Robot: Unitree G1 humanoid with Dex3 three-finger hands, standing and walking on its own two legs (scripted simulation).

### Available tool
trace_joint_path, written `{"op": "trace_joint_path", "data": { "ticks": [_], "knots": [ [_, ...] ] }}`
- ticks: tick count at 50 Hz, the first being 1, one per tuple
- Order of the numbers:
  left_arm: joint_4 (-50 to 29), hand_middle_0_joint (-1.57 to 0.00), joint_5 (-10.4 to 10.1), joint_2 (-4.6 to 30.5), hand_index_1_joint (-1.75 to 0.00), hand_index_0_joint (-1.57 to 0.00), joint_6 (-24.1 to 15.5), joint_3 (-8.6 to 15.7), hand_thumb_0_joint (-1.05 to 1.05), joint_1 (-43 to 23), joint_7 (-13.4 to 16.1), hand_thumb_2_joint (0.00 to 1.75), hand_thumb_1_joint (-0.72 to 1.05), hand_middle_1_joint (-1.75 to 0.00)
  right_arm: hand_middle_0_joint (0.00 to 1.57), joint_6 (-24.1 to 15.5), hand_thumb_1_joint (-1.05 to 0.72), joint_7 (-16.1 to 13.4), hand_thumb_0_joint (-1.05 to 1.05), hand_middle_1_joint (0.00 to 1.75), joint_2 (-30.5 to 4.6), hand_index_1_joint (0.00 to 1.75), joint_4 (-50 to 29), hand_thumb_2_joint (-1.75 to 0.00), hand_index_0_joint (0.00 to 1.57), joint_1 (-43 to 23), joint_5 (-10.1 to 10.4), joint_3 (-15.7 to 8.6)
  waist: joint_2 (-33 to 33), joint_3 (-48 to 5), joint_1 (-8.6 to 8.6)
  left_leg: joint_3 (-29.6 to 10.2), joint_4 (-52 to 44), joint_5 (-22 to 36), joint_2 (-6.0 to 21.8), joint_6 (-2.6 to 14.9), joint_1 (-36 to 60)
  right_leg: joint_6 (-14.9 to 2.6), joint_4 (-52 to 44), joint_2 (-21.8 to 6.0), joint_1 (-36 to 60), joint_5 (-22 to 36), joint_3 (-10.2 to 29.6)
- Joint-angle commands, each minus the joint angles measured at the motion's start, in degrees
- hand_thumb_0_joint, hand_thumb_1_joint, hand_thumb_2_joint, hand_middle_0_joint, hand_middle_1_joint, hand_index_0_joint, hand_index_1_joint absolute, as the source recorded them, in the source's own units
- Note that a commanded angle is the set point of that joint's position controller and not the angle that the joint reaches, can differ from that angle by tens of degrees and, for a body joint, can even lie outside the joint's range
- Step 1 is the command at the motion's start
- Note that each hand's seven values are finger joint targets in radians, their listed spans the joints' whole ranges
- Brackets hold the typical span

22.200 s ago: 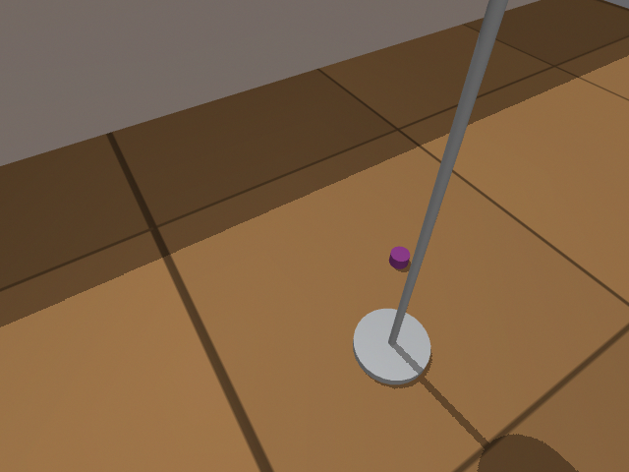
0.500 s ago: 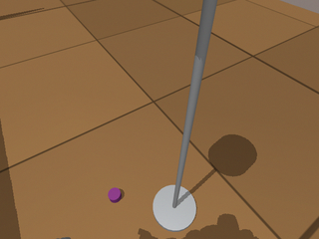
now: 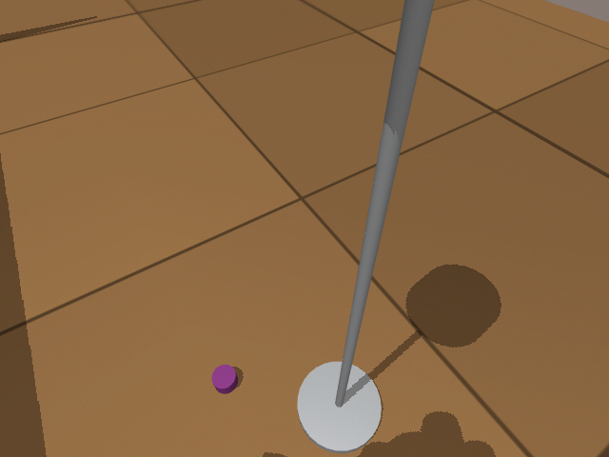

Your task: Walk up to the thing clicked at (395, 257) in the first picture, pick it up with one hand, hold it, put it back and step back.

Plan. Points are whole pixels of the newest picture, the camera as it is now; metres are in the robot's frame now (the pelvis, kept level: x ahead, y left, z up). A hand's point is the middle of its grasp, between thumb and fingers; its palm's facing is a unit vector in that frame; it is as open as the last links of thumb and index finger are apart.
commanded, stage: walk up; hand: left
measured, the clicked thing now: (225, 379) +0.48 +0.28 -0.76
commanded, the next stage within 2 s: stand in 0.60 s
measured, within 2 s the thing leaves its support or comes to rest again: neither
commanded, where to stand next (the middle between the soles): +0.08 +0.00 m, yaw +2 degrees
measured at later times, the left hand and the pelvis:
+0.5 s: hand out of the picture +0.09 +0.25 -0.16, palm faces -0.02 -0.95 -0.31, open 7.4 cm; pelvis +0.01 +0.01 +0.00, yaw +0 degrees
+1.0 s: hand out of the picture +0.09 +0.25 -0.16, palm faces -0.02 -0.94 -0.33, open 7.4 cm; pelvis +0.01 +0.00 +0.00, yaw +0 degrees
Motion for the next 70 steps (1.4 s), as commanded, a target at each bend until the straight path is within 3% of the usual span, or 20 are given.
{"op": "trace_joint_path", "data": {
  "ticks": [1, 28, 34, 39, 51, 62, 70],
  "knots": [
    [-3.7, -0.2, 0.0, 11.8, -0.3, -0.2, -1.3, 2.2, 0.0, -2.9, 1.0, 0.9, 0.9, -0.3, 0.2, -1.1, -0.9, -0.9, 0.0, 0.3, -12.5, 0.3, -3.0, -0.9, 0.2, -2.4, 0.2, -2.3, -1.6, -4.3, -0.63, -6.1, -3.1, 6.8, 7.0, 1.07, 3.3, -0.97, -3.7, -7.0, -1.3, 7.0, 6.4],
    [-4.4, -0.2, 0.3, 11.7, -0.3, -0.2, -0.9, 2.4, 0.0, -2.5, 1.2, 0.9, 0.9, -0.3, 0.2, -1.2, -0.9, -1.0, 0.0, 0.3, -12.1, 0.3, -3.0, -0.9, 0.2, -2.2, 0.1, -2.4, -0.1, -4.3, -0.59, -6.0, -4.7, 6.9, 7.0, 1.17, 1.8, -0.97, -3.0, -6.8, 1.5, 7.5, 5.9],
    [-4.4, -0.2, 0.1, 12.2, -0.3, -0.2, -1.6, 1.8, 0.0, -2.7, 1.5, 0.9, 0.9, -0.3, 0.2, -0.6, -0.9, -0.9, 0.0, 0.3, -11.9, 0.3, -2.6, -0.9, 0.2, -2.2, 0.3, -2.2, -0.3, -5.7, -0.83, -6.1, -4.6, 10.5, 7.4, 0.79, 3.5, -1.23, -3.0, -7.8, 2.4, 9.0, 6.0],
    [-4.2, -0.2, 0.1, 12.5, -0.3, -0.2, -1.7, 1.6, 0.0, -2.7, 1.7, 0.9, 0.9, -0.3, 0.2, -0.3, -0.9, -0.7, 0.0, 0.3, -11.9, 0.3, -2.4, -0.9, 0.2, -2.0, 0.2, -2.0, -1.0, -4.4, -0.87, -6.5, -5.3, 6.5, 7.0, 0.69, 2.6, -0.94, -3.9, -7.7, 1.4, 5.4, 5.9],
    [-4.5, -0.2, 0.0, 12.9, -0.3, -0.2, -1.9, 1.4, 0.0, -2.4, 1.9, 0.9, 0.9, -0.3, 0.2, -0.4, -0.9, -0.6, 0.0, 0.3, -11.8, 0.3, -2.4, -0.9, 0.2, -1.7, 0.1, -1.9, -0.4, -5.9, -0.91, -6.6, -4.4, 11.8, 7.5, 0.9, 4.3, -1.17, -3.1, -8.1, 2.4, 10.3, 5.6],
    [-4.2, -0.2, 0.0, 12.7, -0.3, -0.2, -1.8, 1.3, 0.0, -1.8, 1.8, 0.9, 0.9, -0.3, 0.2, -0.2, -0.9, -0.6, 0.0, 0.3, -11.9, 0.3, -2.5, -0.9, 0.2, -1.2, 0.2, -1.7, -0.7, -3.3, -0.87, -6.5, -5.5, 5.9, 6.7, 0.73, 2.2, -0.94, -4.9, -8.0, 1.4, 5.3, 5.8],
    [-4.8, -0.2, 0.2, 13.2, -0.3, -0.2, -1.9, 1.4, 0.0, -1.8, 1.8, 0.9, 0.9, -0.3, 0.2, -0.4, -0.9, -0.6, 0.0, 0.3, -11.9, 0.3, -2.8, -0.9, 0.2, -1.3, 0.1, -1.8, -0.1, -5.2, -0.8, -6.9, -4.7, 8.8, 7.4, 0.85, 3.5, -1.25, -3.8, -8.2, 1.9, 7.2, 5.6]
  ]
}}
